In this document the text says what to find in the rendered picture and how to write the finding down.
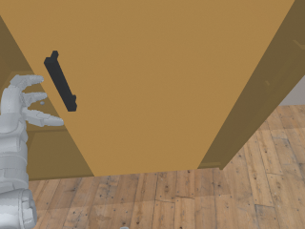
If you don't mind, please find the left robot forearm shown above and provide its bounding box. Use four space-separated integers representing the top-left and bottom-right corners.
0 113 29 194

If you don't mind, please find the wardrobe door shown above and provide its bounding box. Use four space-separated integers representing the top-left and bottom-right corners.
200 0 305 163
0 0 295 177

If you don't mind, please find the left robot upper arm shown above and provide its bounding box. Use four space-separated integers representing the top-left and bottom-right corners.
0 188 37 229

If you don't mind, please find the handle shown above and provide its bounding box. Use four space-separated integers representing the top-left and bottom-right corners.
265 45 305 95
44 51 77 112

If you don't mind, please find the left robot hand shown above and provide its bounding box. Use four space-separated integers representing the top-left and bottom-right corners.
0 74 64 127

